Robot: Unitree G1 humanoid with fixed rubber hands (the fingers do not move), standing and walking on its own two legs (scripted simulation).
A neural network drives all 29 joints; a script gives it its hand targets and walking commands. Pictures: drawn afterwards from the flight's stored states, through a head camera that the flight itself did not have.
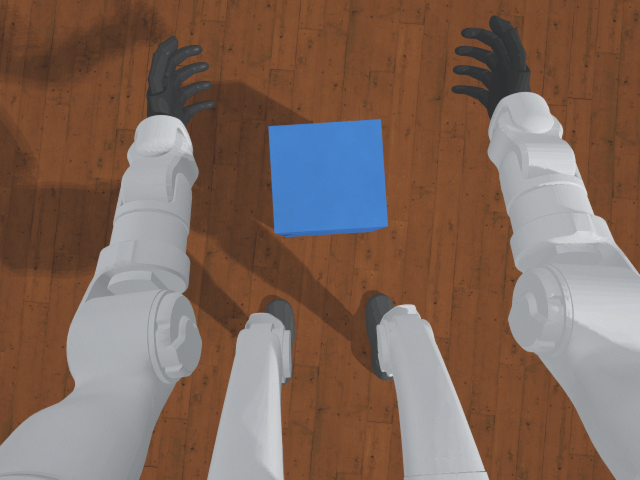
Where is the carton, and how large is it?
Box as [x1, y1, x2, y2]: [268, 119, 387, 236]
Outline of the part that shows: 380,119 268,126 275,233 285,236 371,231 387,226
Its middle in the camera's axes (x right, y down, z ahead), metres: +0.01 -0.11 +0.84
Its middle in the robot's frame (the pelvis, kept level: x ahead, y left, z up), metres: +0.48 -0.01 -0.51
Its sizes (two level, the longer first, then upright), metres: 0.210 0.200 0.250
